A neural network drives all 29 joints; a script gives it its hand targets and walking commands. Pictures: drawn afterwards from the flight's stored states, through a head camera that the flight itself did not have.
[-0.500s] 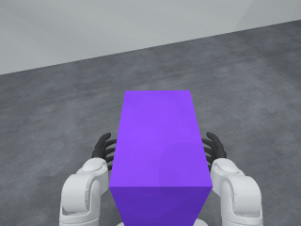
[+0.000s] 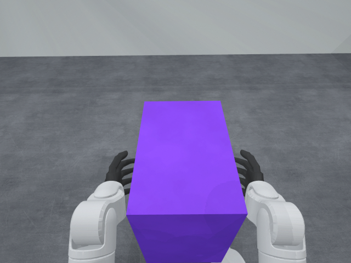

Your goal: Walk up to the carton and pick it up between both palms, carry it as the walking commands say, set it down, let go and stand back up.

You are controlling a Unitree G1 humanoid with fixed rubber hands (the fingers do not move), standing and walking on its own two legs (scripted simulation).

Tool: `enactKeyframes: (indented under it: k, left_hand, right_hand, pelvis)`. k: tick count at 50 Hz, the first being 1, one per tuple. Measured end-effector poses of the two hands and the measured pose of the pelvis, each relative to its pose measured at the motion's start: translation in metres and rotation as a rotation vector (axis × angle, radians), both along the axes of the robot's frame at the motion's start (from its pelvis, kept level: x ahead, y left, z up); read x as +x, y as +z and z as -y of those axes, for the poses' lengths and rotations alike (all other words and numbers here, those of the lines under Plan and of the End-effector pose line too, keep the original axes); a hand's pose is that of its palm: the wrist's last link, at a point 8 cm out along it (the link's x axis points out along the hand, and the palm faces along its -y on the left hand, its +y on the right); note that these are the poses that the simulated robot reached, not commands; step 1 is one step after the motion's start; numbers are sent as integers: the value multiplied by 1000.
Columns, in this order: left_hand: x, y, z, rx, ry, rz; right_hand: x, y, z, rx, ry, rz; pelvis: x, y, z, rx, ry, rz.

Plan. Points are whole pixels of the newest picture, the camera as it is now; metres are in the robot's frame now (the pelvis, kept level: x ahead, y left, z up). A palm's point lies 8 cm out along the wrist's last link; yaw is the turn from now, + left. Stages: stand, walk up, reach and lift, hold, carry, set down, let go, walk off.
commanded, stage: carry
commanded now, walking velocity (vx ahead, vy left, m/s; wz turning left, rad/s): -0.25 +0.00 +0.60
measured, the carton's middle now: (183, 182) +0.30 -0.01 +0.00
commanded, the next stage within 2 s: none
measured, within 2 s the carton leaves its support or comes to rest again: neither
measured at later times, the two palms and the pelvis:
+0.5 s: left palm out of the picture -0.03 +0.24 +0.09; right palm out of the picture +0.04 -0.03 +0.08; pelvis -0.24 +0.04 +0.00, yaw +17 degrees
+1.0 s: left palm out of the picture -0.33 +0.27 +0.09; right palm out of the picture -0.20 +0.03 +0.09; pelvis -0.49 +0.02 -0.01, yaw +35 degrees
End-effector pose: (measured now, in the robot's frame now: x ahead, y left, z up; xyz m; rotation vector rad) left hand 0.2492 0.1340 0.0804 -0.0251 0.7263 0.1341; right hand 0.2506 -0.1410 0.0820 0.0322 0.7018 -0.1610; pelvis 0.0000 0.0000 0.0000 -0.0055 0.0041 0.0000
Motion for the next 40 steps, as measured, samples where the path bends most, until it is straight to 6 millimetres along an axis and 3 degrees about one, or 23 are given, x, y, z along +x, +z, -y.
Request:
enactKeyframes:
  k: [5,10,19,24,31,36,40]
  left_hand:
    - [-64,-8,-34,-2,140,-40]
    - [-115,-2,-45,58,179,-35]
    - [-199,13,-68,17,178,44]
    - [-259,7,-96,-8,223,70]
    - [-368,-6,-120,-18,399,-36]
    - [-427,5,-120,55,469,-27]
    - [-470,15,-119,42,500,-20]
  right_hand:
    - [-34,-15,-36,-8,141,-73]
    - [-71,-23,-50,59,175,-68]
    - [-154,5,-72,28,167,10]
    - [-202,5,-102,0,217,34]
    - [-266,-10,-139,-26,401,-76]
    - [-308,-18,-148,52,462,-69]
    - [-348,-10,-148,44,490,-70]
  pelvis:
    - [-37,-2,-3,6,45,1]
    - [-86,-1,-7,-16,108,10]
    - [-174,3,-30,37,224,-3]
    - [-228,-5,-44,4,287,14]
    - [-291,0,-34,-1,341,15]
    - [-345,0,-23,-12,411,20]
    - [-385,11,-18,33,473,17]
